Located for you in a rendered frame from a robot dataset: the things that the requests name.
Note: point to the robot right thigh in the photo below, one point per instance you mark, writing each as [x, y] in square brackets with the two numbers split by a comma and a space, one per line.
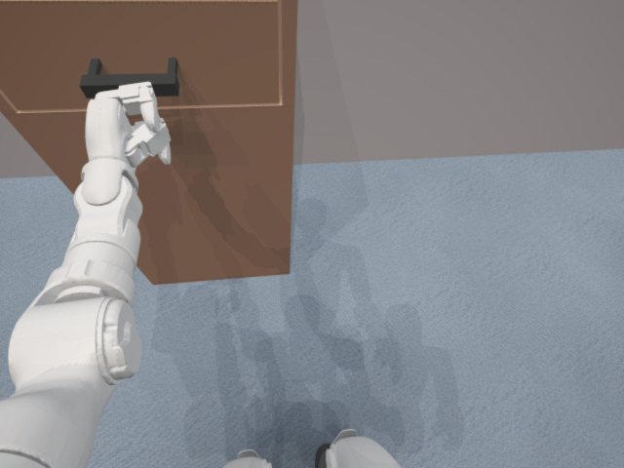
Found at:
[359, 452]

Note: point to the left robot shin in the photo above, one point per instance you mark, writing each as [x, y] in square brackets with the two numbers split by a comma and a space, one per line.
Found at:
[247, 453]

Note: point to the drawer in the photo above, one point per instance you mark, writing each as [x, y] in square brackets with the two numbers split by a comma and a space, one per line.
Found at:
[227, 50]

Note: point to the cabinet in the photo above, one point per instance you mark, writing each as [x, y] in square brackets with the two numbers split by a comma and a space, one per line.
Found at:
[222, 209]

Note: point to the left robot forearm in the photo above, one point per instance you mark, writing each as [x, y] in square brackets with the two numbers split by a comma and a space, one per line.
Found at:
[102, 256]

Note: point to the robot left hand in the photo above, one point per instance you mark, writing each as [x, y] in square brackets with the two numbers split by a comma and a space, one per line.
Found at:
[109, 133]

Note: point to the robot left upper arm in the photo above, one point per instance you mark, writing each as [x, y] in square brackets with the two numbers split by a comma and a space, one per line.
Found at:
[67, 360]

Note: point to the handle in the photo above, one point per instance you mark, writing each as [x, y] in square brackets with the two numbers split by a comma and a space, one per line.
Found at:
[163, 84]

